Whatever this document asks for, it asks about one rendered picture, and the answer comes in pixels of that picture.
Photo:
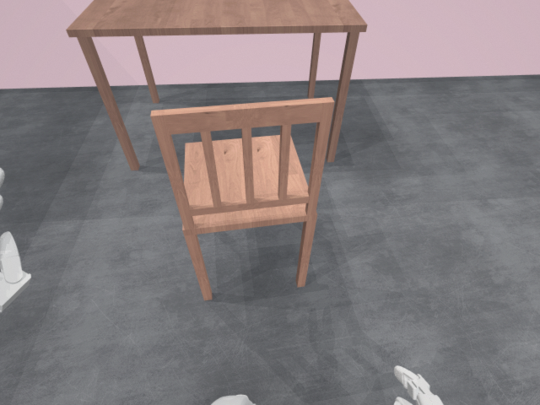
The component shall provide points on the left robot hand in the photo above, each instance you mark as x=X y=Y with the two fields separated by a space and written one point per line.
x=13 y=280

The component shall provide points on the table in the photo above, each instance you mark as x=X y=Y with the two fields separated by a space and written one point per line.
x=140 y=18

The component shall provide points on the right robot hand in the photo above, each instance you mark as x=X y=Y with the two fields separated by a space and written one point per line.
x=417 y=386

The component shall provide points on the chair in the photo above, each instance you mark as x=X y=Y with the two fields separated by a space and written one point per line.
x=246 y=182

